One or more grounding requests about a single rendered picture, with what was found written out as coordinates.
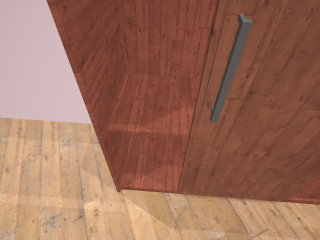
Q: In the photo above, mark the wardrobe door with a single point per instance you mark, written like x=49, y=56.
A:
x=266, y=143
x=311, y=191

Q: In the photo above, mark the handle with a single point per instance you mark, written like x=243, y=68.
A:
x=232, y=63

